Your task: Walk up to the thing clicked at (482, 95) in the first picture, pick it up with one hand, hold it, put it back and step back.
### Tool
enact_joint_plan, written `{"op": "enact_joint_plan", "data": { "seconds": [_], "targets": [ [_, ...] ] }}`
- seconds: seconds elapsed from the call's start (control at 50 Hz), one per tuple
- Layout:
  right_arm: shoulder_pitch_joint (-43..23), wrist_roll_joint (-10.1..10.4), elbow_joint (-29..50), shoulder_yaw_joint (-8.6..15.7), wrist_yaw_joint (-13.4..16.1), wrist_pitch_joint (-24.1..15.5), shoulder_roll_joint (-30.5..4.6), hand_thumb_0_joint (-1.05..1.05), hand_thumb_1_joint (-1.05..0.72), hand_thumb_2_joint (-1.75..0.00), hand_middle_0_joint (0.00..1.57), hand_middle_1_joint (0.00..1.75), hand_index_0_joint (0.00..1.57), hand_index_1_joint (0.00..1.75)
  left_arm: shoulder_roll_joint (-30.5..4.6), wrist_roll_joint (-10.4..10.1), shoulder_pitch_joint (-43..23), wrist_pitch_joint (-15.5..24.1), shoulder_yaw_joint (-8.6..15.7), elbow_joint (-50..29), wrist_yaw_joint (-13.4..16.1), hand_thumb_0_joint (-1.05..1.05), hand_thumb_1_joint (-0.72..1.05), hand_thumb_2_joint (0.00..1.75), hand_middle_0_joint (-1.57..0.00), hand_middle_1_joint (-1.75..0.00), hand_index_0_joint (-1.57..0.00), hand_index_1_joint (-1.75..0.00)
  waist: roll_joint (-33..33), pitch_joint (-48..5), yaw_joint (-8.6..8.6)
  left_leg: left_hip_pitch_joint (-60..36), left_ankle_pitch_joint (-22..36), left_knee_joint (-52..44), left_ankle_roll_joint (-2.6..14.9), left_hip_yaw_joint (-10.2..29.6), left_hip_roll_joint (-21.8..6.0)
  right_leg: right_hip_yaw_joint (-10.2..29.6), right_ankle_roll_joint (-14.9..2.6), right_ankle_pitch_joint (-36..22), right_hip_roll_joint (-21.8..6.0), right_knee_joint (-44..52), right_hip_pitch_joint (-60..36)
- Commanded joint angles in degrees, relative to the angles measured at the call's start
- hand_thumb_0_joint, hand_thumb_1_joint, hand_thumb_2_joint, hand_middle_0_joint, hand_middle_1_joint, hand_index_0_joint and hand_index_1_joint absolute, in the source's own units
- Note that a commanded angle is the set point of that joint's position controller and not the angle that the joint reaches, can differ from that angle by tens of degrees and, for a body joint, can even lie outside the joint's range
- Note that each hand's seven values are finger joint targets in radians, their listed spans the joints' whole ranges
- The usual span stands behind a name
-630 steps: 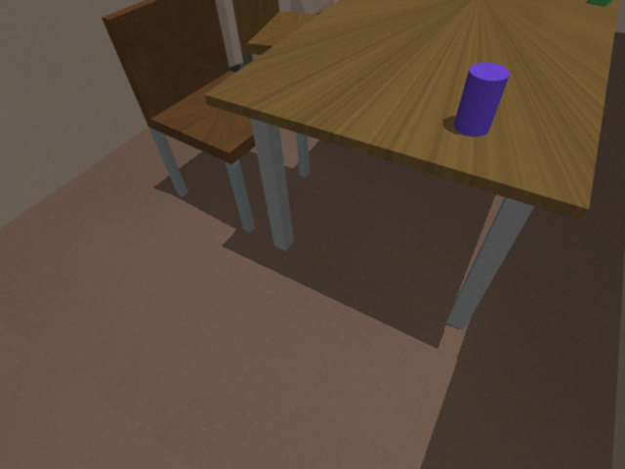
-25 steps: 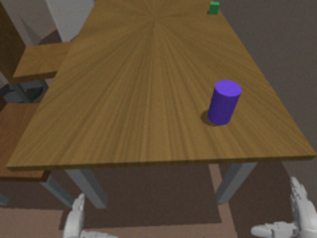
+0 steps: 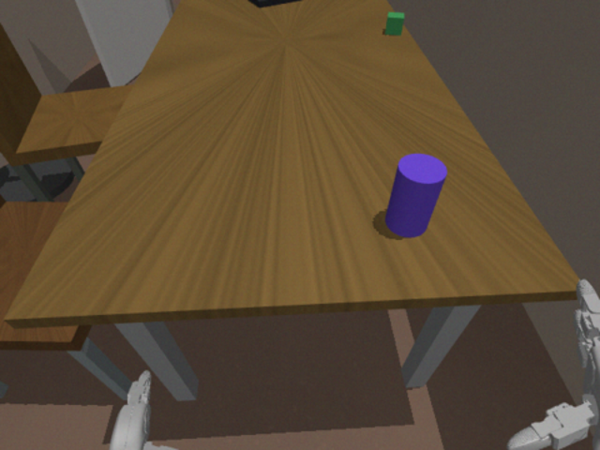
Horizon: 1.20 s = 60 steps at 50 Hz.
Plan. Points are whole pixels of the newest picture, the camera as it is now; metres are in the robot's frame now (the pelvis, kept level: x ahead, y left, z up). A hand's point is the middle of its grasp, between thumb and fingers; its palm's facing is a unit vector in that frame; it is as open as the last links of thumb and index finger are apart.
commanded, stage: rise first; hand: right
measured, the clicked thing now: (413, 197) +0.52 -0.18 +0.02
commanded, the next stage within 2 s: go down in 0.70 s
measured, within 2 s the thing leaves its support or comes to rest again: neither
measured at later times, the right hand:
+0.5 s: hand (570, 372) +0.17 -0.24 +0.10, palm faces +0.31 +0.86 -0.40, open 17.6 cm
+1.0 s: hand (584, 364) +0.17 -0.25 +0.12, palm faces +0.35 +0.86 -0.36, open 17.6 cm
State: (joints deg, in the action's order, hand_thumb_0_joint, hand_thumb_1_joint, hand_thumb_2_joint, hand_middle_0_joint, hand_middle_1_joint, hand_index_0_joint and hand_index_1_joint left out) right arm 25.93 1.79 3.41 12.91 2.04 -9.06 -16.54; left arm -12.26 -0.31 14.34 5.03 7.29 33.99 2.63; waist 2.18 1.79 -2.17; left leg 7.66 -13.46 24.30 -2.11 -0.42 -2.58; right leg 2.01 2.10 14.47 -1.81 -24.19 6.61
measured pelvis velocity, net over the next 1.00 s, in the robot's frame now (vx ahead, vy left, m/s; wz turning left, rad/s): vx -0.02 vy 0.00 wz -0.01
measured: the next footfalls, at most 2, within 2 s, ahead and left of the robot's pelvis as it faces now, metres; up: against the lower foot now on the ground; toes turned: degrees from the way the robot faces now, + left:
none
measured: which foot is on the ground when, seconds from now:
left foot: down 0.00-1.00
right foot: down 0.00-1.00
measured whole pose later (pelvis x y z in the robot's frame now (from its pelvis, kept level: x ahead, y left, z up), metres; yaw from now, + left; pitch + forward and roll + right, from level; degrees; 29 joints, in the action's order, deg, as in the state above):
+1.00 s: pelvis -0.02 +0.00 +0.00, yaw -1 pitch -4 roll +0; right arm 24.2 2.7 8.6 19.5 -1.4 -18.6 -15.7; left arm -11.3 0.9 12.2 7.7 10.2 38.0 1.9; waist 2.1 1.3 -1.9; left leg 9.5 -13.4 26.9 -1.8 -1.0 -2.7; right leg 2.7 2.4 13.9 -1.7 -26.2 8.5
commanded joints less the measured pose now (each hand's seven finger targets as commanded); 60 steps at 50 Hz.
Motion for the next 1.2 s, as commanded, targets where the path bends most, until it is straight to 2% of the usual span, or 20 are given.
{"op": "enact_joint_plan", "data": {
  "seconds": [0.0,0.36,0.42,0.44,0.54,0.56,0.6,0.62,0.66,0.68,0.7,0.78,0.82,0.84,0.94,1.02,1.08,1.1,1.14,1.18],
  "targets": [
    [-2.4,0.8,13.7,6.9,0.1,-4.6,-9.8,0.00,0.59,-0.03,0.04,0.06,0.05,0.06,-7.0,-0.6,-2.5,3.0,2.4,-7.9,0.2,0.00,-0.56,0.04,-0.05,-0.05,-0.05,-0.05,-0.2,-2.4,-0.27,-0.6,8.8,-3.6,1.65,-4.0,2.2,-4.5,-2.10,-11.2,2.2,3.8,1.7],
    [-4.1,0.9,19.4,7.9,-0.4,-8.7,-9.5,0.00,0.57,-0.04,0.04,0.06,0.05,0.06,-7.6,-0.4,-6.4,5.8,4.1,-9.1,-0.1,0.00,-0.56,0.06,-0.05,-0.05,-0.05,-0.06,-1.2,-2.5,-0.31,0.6,2.4,-4.2,1.67,-4.0,2.1,-4.1,-2.37,-5.3,2.5,4.3,2.1],
    [-3.2,0.8,17.8,9.0,-0.4,-9.1,-10.3,0.00,0.58,-0.04,0.04,0.06,0.05,0.06,-5.7,-0.4,-4.9,5.7,3.0,-5.8,-0.2,0.00,-0.57,0.06,-0.05,-0.05,-0.05,-0.06,0.2,-1.9,-0.95,0.5,2.4,-4.1,1.82,-3.9,2.0,-4.2,-2.30,-5.4,2.6,4.2,2.5],
    [-3.9,0.8,17.8,10.8,-0.2,-9.2,-12.2,0.00,0.58,-0.04,0.04,0.06,0.05,0.06,-8.1,-0.4,-4.4,5.6,5.0,-5.6,0.0,0.00,-0.56,0.06,-0.05,-0.05,-0.05,-0.06,-0.3,-2.3,-0.71,0.5,2.5,-4.0,1.83,-4.0,2.1,-3.9,-2.27,-5.4,2.4,4.2,2.7],
    [-3.6,1.0,19.8,8.9,-0.6,-10.0,-9.9,0.00,0.58,-0.04,0.04,0.06,0.05,0.06,-6.0,-0.4,-5.7,5.6,3.3,-4.8,-0.4,0.00,-0.56,0.07,-0.05,-0.06,-0.05,-0.06,0.2,-2.7,-0.74,0.5,3.0,-4.2,1.77,-3.9,2.1,-4.2,-2.32,-5.9,2.6,4.0,2.4],
    [-3.6,1.0,19.5,10.5,-0.4,-10.1,-11.5,0.00,0.58,-0.04,0.04,0.06,0.05,0.06,-8.7,-0.4,-7.1,6.0,5.1,-7.9,-0.1,0.00,-0.57,0.07,-0.05,-0.05,-0.05,-0.06,-1.1,-3.3,-0.48,-0.1,3.2,-4.1,1.78,-4.0,2.2,-4.0,-2.29,-6.1,2.4,4.1,2.3],
    [-3.3,1.1,20.5,9.4,-0.6,-10.3,-10.3,0.00,0.57,-0.05,0.04,0.06,0.05,0.06,-6.1,-0.5,-5.8,5.9,3.4,-4.3,-0.4,0.00,-0.57,0.07,-0.05,-0.05,-0.05,-0.06,1.1,-2.5,-0.95,0.3,3.6,-3.8,1.97,-4.1,2.3,-4.0,-2.07,-6.5,2.4,4.2,2.7],
    [-3.3,0.9,19.7,11.3,-0.4,-10.3,-12.3,0.00,0.57,-0.05,0.04,0.06,0.05,0.06,-8.2,-0.3,-6.6,5.9,5.2,-5.9,-0.2,0.00,-0.57,0.08,-0.05,-0.05,-0.04,-0.06,-0.6,-2.7,-0.94,-0.2,3.1,-4.1,1.82,-4.2,2.3,-3.7,-2.23,-6.1,2.3,4.1,2.9],
    [-3.2,1.1,21.1,8.7,-0.7,-10.6,-9.6,0.00,0.57,-0.05,0.04,0.06,0.05,0.06,-7.2,-0.4,-7.1,6.3,4.0,-7.1,-0.5,0.00,-0.57,0.08,-0.05,-0.05,-0.04,-0.06,-0.8,-3.0,-0.81,-0.3,3.2,-4.0,1.78,-4.2,2.2,-4.0,-2.23,-6.2,2.4,4.1,2.5],
    [-3.2,1.1,19.9,11.2,-0.5,-10.6,-11.8,0.00,0.57,-0.05,0.04,0.06,0.05,0.06,-8.8,-0.4,-6.1,6.1,5.7,-7.0,-0.2,0.00,-0.57,0.08,-0.05,-0.05,-0.05,-0.06,-1.2,-3.5,-0.67,-0.4,3.8,-3.9,1.77,-4.2,2.3,-3.9,-2.27,-6.7,2.3,4.0,2.2],
    [-3.0,1.1,21.9,9.4,-0.8,-10.9,-9.8,0.00,0.56,-0.05,0.04,0.06,0.05,0.06,-5.8,-0.5,-5.9,5.9,3.5,-5.3,-0.5,0.00,-0.57,0.08,-0.05,-0.06,-0.05,-0.06,0.7,-3.2,-1.31,-0.3,4.5,-3.7,1.90,-4.1,2.1,-4.1,-2.13,-7.6,2.5,4.0,1.9],
    [-3.7,1.2,21.8,10.4,-0.9,-10.9,-11.0,0.00,0.55,-0.06,0.05,0.06,0.05,0.06,-7.2,-0.5,-6.4,6.0,4.7,-6.0,-0.4,0.00,-0.58,0.09,-0.05,-0.06,-0.04,-0.07,-0.3,-3.1,-0.55,0.2,4.9,-3.7,1.74,-4.3,2.2,-4.0,-2.26,-7.7,2.3,3.8,2.0],
    [-3.2,0.8,23.4,7.7,-1.6,-13.1,-4.8,0.00,0.58,-0.03,0.04,0.05,0.05,0.05,-4.4,0.9,-8.2,6.2,1.5,-7.6,-1.1,0.00,-0.54,0.04,-0.05,-0.05,-0.04,-0.05,-5.2,-5.9,1.05,1.2,5.3,-2.5,1.00,-4.0,3.0,-2.9,-2.38,-7.1,2.3,2.3,1.6],
    [-4.1,1.0,20.9,11.4,-1.5,-13.5,-8.2,0.00,0.58,-0.03,0.03,0.06,0.04,0.06,-8.5,0.7,-8.1,6.3,5.9,-6.9,-0.5,0.00,-0.55,0.04,-0.05,-0.05,-0.04,-0.05,-3.9,-4.8,0.72,2.2,3.6,-2.8,0.93,-3.7,2.7,-3.1,-2.34,-5.4,2.6,2.4,1.9],
    [-11.9,2.5,16.9,15.2,-2.7,-13.5,-12.3,0.00,0.61,-0.03,0.03,0.06,0.04,0.06,-10.4,0.8,-8.3,5.8,7.5,-5.8,0.5,0.00,-0.54,0.03,-0.05,-0.04,-0.05,-0.05,-1.4,-3.9,1.63,3.5,2.8,-2.6,1.06,-3.2,2.6,-2.7,-2.27,-3.6,2.6,2.5,2.5],
    [-19.4,4.9,12.8,15.5,-5.8,-12.4,-13.2,0.00,0.58,-0.02,0.04,0.05,0.05,0.05,-4.4,0.2,-10.2,5.8,1.7,-1.6,0.9,0.00,-0.55,0.04,-0.05,-0.04,-0.04,-0.05,0.7,-0.4,1.48,5.2,-2.7,-4.5,0.92,-2.1,1.9,-2.7,-2.35,1.5,3.1,3.0,4.9],
    [-24.1,7.4,2.2,16.3,-10.3,-9.5,-16.0,0.00,0.61,-0.02,0.04,0.05,0.05,0.05,-5.1,-0.4,-11.6,5.7,0.1,2.7,2.0,0.00,-0.54,0.03,-0.05,-0.04,-0.04,-0.04,1.2,-0.1,2.49,6.6,-3.1,-4.2,0.75,-1.8,2.0,-2.0,-2.55,3.2,2.7,3.0,7.2],
    [-28.8,8.5,4.0,15.3,-12.0,-9.0,-15.8,0.00,0.61,-0.02,0.03,0.05,0.05,0.05,-4.4,-0.5,-14.2,5.9,-1.2,2.1,2.3,0.00,-0.54,0.03,-0.05,-0.04,-0.04,-0.04,2.5,-1.8,2.39,6.4,-3.2,-4.0,0.82,-1.3,1.8,-1.8,-2.42,3.4,2.7,3.0,7.0],
    [-34.8,10.7,-0.2,19.3,-15.5,-7.0,-21.6,0.00,0.61,-0.02,0.03,0.06,0.04,0.06,-8.7,-0.5,-16.4,6.6,0.3,-1.0,3.9,0.00,-0.53,0.02,-0.05,-0.04,-0.05,-0.04,1.0,-8.2,2.79,3.8,-0.5,-3.5,0.51,-1.2,1.5,-1.6,-2.59,0.9,2.7,2.1,4.9],
    [-42.1,12.8,-1.4,21.7,-18.4,-5.2,-25.5,0.00,0.60,-0.02,0.04,0.05,0.05,0.05,-8.4,-0.7,-14.2,7.4,-1.3,-3.3,5.2,0.00,-0.54,0.03,-0.05,-0.04,-0.04,-0.04,-0.2,-15.5,2.79,1.1,4.9,-2.7,0.25,-0.7,1.1,-1.6,-2.57,-4.6,2.6,0.7,1.3]
  ]
}}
